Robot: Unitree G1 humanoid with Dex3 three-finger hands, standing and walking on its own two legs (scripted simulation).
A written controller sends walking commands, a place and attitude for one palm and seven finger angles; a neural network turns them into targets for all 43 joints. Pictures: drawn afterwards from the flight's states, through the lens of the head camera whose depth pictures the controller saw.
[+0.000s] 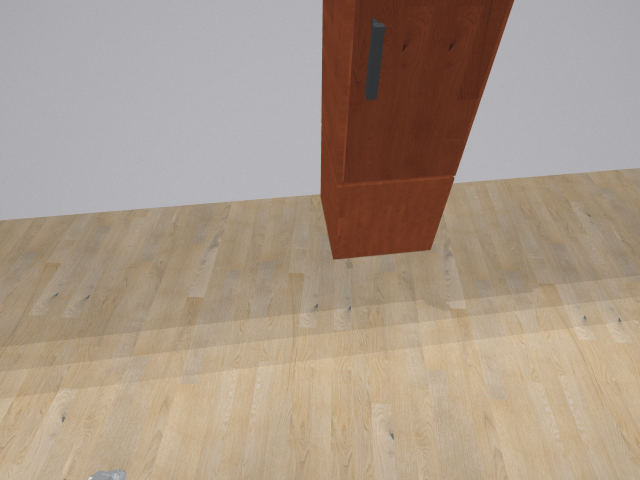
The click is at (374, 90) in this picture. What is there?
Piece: cupboard door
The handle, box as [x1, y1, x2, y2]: [365, 19, 385, 99]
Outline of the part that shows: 375,19 372,19 371,22 371,38 367,78 365,84 365,96 367,99 376,99 385,27 382,23 378,23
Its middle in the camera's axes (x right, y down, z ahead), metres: +0.13 -0.45 +0.97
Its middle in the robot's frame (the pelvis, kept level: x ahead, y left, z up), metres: +1.04 -0.08 +0.07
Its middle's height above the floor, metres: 0.84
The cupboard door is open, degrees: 0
